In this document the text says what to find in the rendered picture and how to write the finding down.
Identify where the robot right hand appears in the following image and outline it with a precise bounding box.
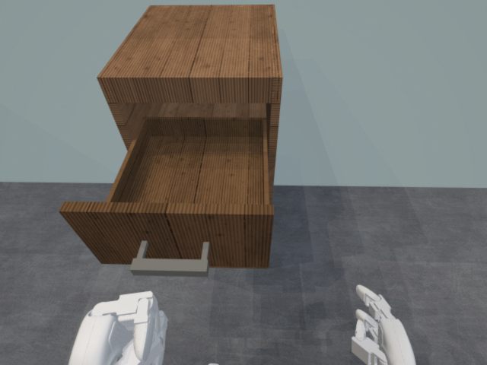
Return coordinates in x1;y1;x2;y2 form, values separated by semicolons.
352;284;416;365

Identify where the drawer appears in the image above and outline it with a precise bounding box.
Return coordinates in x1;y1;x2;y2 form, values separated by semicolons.
59;117;274;268

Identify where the handle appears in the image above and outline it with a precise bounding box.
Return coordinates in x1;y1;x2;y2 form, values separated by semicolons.
130;241;209;277

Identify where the cabinet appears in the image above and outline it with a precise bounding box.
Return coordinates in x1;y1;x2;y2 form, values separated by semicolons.
97;5;283;269

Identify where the robot left hand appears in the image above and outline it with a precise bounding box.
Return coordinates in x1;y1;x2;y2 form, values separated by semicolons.
68;291;168;365

